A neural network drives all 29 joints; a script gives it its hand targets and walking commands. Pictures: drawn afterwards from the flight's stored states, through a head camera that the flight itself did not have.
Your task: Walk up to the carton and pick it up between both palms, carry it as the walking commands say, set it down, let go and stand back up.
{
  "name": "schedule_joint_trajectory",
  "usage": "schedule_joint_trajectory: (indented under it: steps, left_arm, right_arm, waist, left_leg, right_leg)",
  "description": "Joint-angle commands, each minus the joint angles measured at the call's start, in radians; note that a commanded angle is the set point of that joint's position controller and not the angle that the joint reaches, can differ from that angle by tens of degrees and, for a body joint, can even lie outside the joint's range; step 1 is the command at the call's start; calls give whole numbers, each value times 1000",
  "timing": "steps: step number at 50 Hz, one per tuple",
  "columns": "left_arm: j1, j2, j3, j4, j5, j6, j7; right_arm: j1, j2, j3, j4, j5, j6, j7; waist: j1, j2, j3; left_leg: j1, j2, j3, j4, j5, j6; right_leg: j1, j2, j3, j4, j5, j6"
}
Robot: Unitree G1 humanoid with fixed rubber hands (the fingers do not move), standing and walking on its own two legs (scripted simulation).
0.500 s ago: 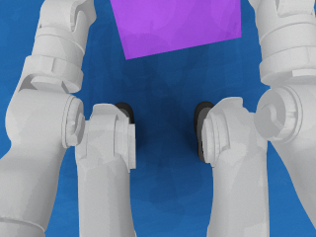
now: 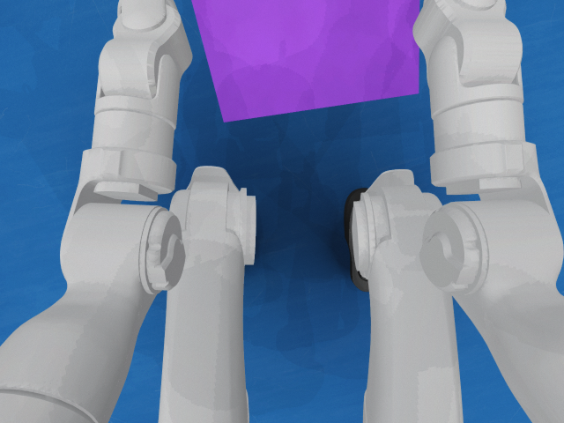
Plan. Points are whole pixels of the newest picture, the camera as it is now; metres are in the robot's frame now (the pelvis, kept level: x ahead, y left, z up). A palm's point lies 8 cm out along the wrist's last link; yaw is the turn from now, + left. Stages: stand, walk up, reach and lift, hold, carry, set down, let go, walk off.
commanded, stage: reach and lift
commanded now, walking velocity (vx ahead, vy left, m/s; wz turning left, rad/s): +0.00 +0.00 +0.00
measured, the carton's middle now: (310, 21) +0.52 +0.00 -0.22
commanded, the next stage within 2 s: none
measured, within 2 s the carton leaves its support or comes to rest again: neither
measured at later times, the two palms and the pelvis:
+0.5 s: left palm out of the picture +0.52 +0.16 -0.08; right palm out of the picture +0.54 -0.13 -0.05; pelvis -0.03 +0.02 +0.03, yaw +0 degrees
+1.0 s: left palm out of the picture +0.50 +0.15 +0.00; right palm out of the picture +0.50 -0.14 +0.02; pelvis -0.04 +0.01 +0.08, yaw +0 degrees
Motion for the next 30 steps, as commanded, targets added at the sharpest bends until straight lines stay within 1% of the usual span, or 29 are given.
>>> schedule_joint_trajectory:
  steps: [1, 2, 3, 4, 5, 6, 7, 9, 10, 11, 12, 13, 14, 15, 16, 17, 18, 19, 20, 21, 22, 23, 24, 25, 26, 27, 28, 29, 30]
  left_arm:
    - [-1037, -981, -517, -345, -138, -99, -434]
    - [-1068, -965, -546, -443, -139, -111, -432]
    - [-1122, -968, -529, -449, -151, -102, -428]
    - [-1175, -945, -535, -442, -161, -100, -419]
    - [-1186, -951, -535, -442, -159, -90, -416]
    - [-1181, -967, -527, -387, -167, -76, -415]
    - [-1238, -985, -552, -444, -192, -73, -413]
    - [-1177, -985, -485, -305, -160, -47, -427]
    - [-1149, -1016, -474, -251, -143, -25, -434]
    - [-1133, -1016, -410, -158, -98, -13, -443]
    - [-1154, -1023, -418, -148, -108, -9, -448]
    - [-1132, -1005, -370, -109, -83, -4, -458]
    - [-1104, -1070, -410, -163, -99, 1, -455]
    - [-1082, -1089, -386, -139, -105, 8, -458]
    - [-1075, -1141, -403, -186, -137, 14, -459]
    - [-1102, -1127, -368, -161, -120, 18, -460]
    - [-1034, -1158, -370, -166, -117, 19, -465]
    - [-1093, -1185, -428, -250, -137, 19, -455]
    - [-1049, -1150, -396, -210, -103, 17, -458]
    - [-1095, -1172, -467, -329, -120, 21, -453]
    - [-1083, -1133, -442, -291, -90, 17, -452]
    - [-1013, -1154, -462, -311, -75, 20, -453]
    - [-1105, -1158, -511, -393, -119, 9, -454]
    - [-1070, -1165, -550, -474, -128, 8, -453]
    - [-1052, -1184, -562, -505, -127, 5, -443]
    - [-1029, -1171, -559, -494, -106, 9, -439]
    - [-1022, -1177, -633, -548, -140, 11, -440]
    - [-1059, -1157, -625, -567, -153, 14, -436]
    - [-1045, -1157, -663, -593, -155, 19, -436]
  right_arm:
    - [-605, 1012, 566, -17, 120, 52, 422]
    - [-599, 1036, 599, -48, 138, 51, 424]
    - [-645, 1012, 600, -65, 139, 61, 422]
    - [-720, 1000, 611, -91, 145, 66, 419]
    - [-744, 1011, 605, -99, 162, 66, 416]
    - [-755, 998, 598, -80, 150, 79, 418]
    - [-788, 985, 598, -103, 145, 82, 415]
    - [-799, 1012, 536, 16, 147, 105, 437]
    - [-801, 1003, 512, 18, 111, 118, 454]
    - [-858, 970, 454, 53, 86, 117, 459]
    - [-841, 989, 442, 96, 75, 125, 469]
    - [-902, 973, 455, 58, 80, 126, 474]
    - [-884, 1018, 481, 18, 99, 131, 488]
    - [-912, 1017, 502, -4, 102, 135, 490]
    - [-936, 1019, 529, -78, 133, 137, 502]
    - [-883, 1031, 472, 19, 112, 154, 508]
    - [-933, 1032, 522, -94, 159, 138, 506]
    - [-887, 1037, 540, -77, 157, 142, 510]
    - [-826, 1041, 506, -6, 146, 147, 517]
    - [-800, 1068, 549, -70, 162, 145, 518]
    - [-737, 1094, 524, 11, 153, 156, 518]
    - [-678, 1130, 542, 20, 162, 152, 522]
    - [-674, 1099, 552, -20, 155, 149, 515]
    - [-612, 1154, 589, -48, 175, 154, 506]
    - [-612, 1143, 595, -60, 201, 149, 509]
    - [-567, 1162, 614, -34, 177, 160, 505]
    - [-531, 1133, 627, -108, 186, 151, 491]
    - [-577, 1128, 649, -141, 197, 153, 483]
    - [-568, 1110, 648, -162, 199, 152, 476]
  waist:
    - [36, 92, -2293]
    - [12, 97, -2389]
    - [24, 103, -2410]
    - [15, 73, -2421]
    - [7, 97, -2429]
    - [5, 59, -2353]
    - [-47, 42, -2421]
    - [5, 59, -2231]
    - [-8, 28, -2199]
    - [-1, 64, -2113]
    - [-31, 32, -2084]
    - [29, 32, -2114]
    - [12, 23, -2245]
    - [4, -3, -2347]
    - [2, 12, -2466]
    - [-24, -21, -2383]
    - [16, 43, -2500]
    - [-42, 23, -2602]
    - [-38, 39, -2461]
    - [-47, 69, -2654]
    - [-2, 91, -2537]
    - [0, 110, -2548]
    - [-31, 129, -2635]
    - [-21, 129, -2742]
    - [-8, 190, -2734]
    - [4, 144, -2713]
    - [-55, 162, -2773]
    - [-40, 163, -2796]
    - [-75, 175, -2768]
  left_leg:
    - [564, -75, 268, -228, 316, 79]
    - [646, -76, 264, -227, 333, 82]
    - [651, -74, 275, -231, 301, 79]
    - [660, -76, 274, -243, 262, 85]
    - [694, -74, 272, -259, 220, 89]
    - [657, -70, 279, -271, 170, 87]
    - [721, -72, 257, -276, 155, 92]
    - [669, -61, 262, -334, 11, 102]
    - [669, -56, 246, -347, -48, 103]
    - [631, -63, 240, -363, -112, 109]
    - [621, -50, 233, -361, -160, 107]
    - [598, -56, 264, -370, -111, 114]
    - [673, -60, 251, -368, -49, 110]
    - [721, -60, 245, -361, -12, 109]
    - [812, -71, 230, -370, 51, 106]
    - [750, -68, 233, -375, 37, 109]
    - [847, -71, 232, -366, 122, 103]
    - [912, -72, 221, -337, 165, 92]
    - [833, -67, 215, -347, 141, 98]
    - [981, -73, 219, -361, 212, 80]
    - [896, -72, 238, -352, 214, 84]
    - [918, -77, 219, -354, 251, 86]
    - [974, -73, 225, -338, 290, 74]
    - [1038, -87, 223, -336, 393, 71]
    - [1040, -86, 229, -350, 419, 64]
    - [1020, -92, 238, -347, 415, 66]
    - [1093, -89, 216, -339, 474, 61]
    - [1066, -88, 223, -343, 458, 64]
    - [1065, -92, 212, -366, 473, 63]
  right_leg:
    - [771, 47, -172, -241, 384, -59]
    - [797, 45, -184, -238, 379, -53]
    - [819, 48, -171, -252, 345, -61]
    - [845, 45, -176, -258, 310, -57]
    - [842, 42, -181, -274, 265, -55]
    - [825, 40, -184, -288, 211, -52]
    - [841, 38, -198, -292, 193, -53]
    - [737, 30, -206, -315, 42, -55]
    - [693, 26, -215, -325, -2, -59]
    - [601, 19, -228, -334, -81, -67]
    - [607, 14, -236, -340, -105, -69]
    - [654, 13, -219, -355, -105, -63]
    - [697, 16, -227, -351, -21, -70]
    - [766, 11, -236, -340, 11, -58]
    - [790, 8, -243, -336, 74, -54]
    - [735, 18, -250, -353, 60, -56]
    - [766, 10, -240, -338, 122, -48]
    - [787, 19, -264, -322, 174, -54]
    - [691, 19, -265, -324, 149, -59]
    - [795, 31, -271, -334, 246, -58]
    - [752, 32, -242, -341, 231, -62]
    - [743, 35, -255, -315, 266, -63]
    - [777, 37, -235, -328, 304, -74]
    - [876, 52, -234, -324, 405, -74]
    - [857, 52, -219, -330, 412, -68]
    - [902, 61, -219, -336, 416, -67]
    - [918, 71, -219, -333, 474, -69]
    - [964, 71, -201, -349, 463, -72]
    - [962, 74, -212, -352, 484, -70]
